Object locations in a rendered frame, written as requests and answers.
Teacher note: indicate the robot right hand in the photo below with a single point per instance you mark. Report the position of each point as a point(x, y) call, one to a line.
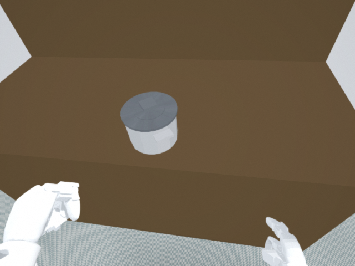
point(280, 253)

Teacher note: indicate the pot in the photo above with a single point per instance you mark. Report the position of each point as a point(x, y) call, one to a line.
point(154, 142)

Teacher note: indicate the robot left hand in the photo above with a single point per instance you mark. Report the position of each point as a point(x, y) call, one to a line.
point(40, 209)

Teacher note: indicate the table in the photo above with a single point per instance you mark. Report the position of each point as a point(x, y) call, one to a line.
point(264, 129)

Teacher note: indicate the knob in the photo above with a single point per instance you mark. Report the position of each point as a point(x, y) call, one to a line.
point(148, 104)

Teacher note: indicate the lid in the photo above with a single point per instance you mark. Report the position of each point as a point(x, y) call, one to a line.
point(134, 118)

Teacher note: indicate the robot left forearm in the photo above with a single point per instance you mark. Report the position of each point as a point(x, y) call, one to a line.
point(19, 253)

